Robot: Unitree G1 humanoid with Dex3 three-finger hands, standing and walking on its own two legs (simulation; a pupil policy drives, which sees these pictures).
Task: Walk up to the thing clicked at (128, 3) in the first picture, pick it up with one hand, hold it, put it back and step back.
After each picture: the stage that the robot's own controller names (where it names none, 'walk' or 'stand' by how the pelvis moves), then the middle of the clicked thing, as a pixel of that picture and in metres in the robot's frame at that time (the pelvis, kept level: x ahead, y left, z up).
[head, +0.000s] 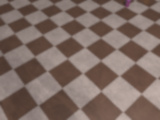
stand; (127, 2) +2.15 -0.69 -0.72
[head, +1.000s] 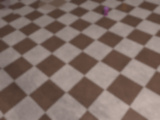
walk; (106, 11) +2.09 -0.21 -0.70
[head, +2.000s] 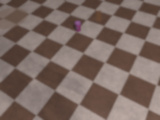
walk; (78, 26) +1.51 +0.10 -0.71
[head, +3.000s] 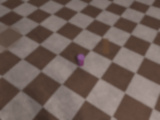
walk; (80, 60) +0.99 +0.04 -0.70
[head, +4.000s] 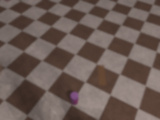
walk; (74, 98) +0.61 +0.04 -0.70
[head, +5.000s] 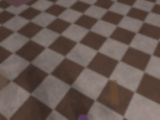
stand; out of the picture +0.42 +0.03 -0.70
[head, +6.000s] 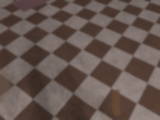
stand; out of the picture +0.39 +0.00 -0.72
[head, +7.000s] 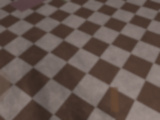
stand; out of the picture +0.40 +0.02 -0.72
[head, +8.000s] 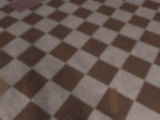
stand; out of the picture +0.39 +0.03 -0.73
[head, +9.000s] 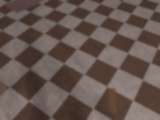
stand; out of the picture +0.38 +0.04 -0.73
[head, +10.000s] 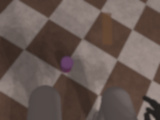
go down; (66, 65) +0.46 +0.06 -0.41
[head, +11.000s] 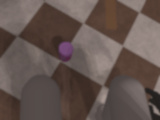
go down; (65, 52) +0.48 +0.08 -0.31
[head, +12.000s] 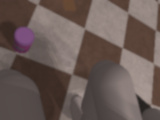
close in; (23, 41) +0.47 +0.13 -0.22
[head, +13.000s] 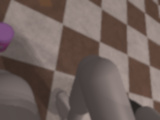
close; (0, 38) +0.48 +0.14 -0.22
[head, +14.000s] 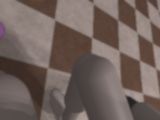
close; out of the picture +0.48 +0.15 -0.22
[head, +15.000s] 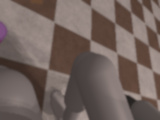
lift; out of the picture +0.48 +0.14 -0.21
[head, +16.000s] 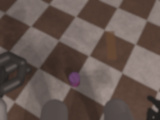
lift; (74, 80) +0.46 +0.05 -0.48
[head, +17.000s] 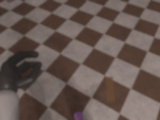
go down; (78, 118) +0.42 +0.03 -0.67
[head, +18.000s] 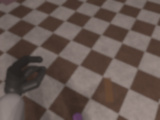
close; out of the picture +0.42 +0.04 -0.68
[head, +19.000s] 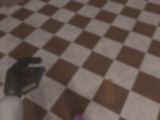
stand; out of the picture +0.41 +0.04 -0.68
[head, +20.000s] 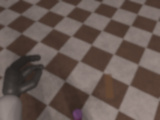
stand; (77, 116) +0.42 +0.04 -0.67
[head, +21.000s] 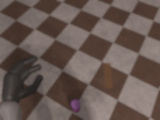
stand; (75, 106) +0.43 +0.04 -0.63
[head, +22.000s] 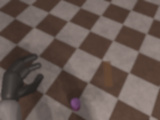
stand; (75, 105) +0.43 +0.04 -0.63
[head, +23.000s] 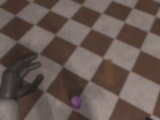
stand; (76, 102) +0.43 +0.03 -0.61
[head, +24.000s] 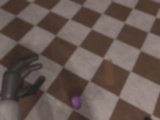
stand; (76, 103) +0.43 +0.04 -0.61
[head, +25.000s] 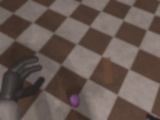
stand; (75, 101) +0.43 +0.04 -0.61
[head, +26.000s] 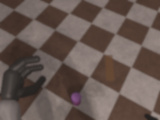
stand; (76, 99) +0.43 +0.04 -0.60
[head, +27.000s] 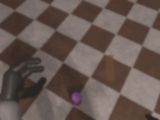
close; (76, 99) +0.43 +0.04 -0.59
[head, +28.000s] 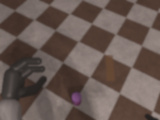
close; (76, 99) +0.44 +0.04 -0.59
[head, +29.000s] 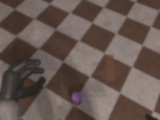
close; (76, 98) +0.43 +0.04 -0.59
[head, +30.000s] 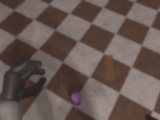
close; (76, 99) +0.43 +0.04 -0.60
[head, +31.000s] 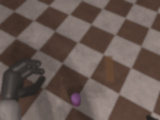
close; (76, 100) +0.43 +0.04 -0.60
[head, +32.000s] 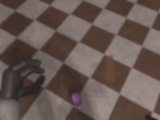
close; (76, 99) +0.43 +0.04 -0.60
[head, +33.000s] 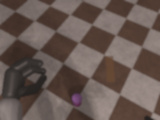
close; (77, 100) +0.43 +0.03 -0.60
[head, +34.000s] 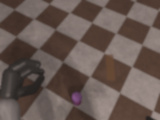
close; (76, 99) +0.43 +0.04 -0.60
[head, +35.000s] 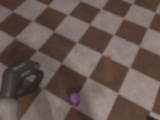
close; (75, 99) +0.44 +0.04 -0.60
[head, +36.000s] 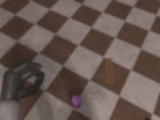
close; (76, 102) +0.43 +0.04 -0.61
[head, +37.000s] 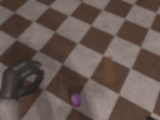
close; (76, 100) +0.43 +0.04 -0.60
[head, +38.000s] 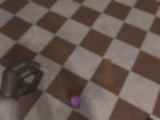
close; (76, 102) +0.43 +0.04 -0.61
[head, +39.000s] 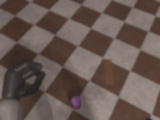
close; (76, 103) +0.43 +0.04 -0.61
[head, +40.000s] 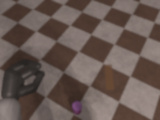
hold; (77, 108) +0.42 +0.04 -0.63
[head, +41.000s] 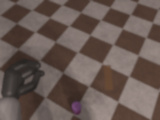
close; (76, 108) +0.42 +0.04 -0.64
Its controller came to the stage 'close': yes
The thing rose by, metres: 0.00
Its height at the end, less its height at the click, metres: +0.00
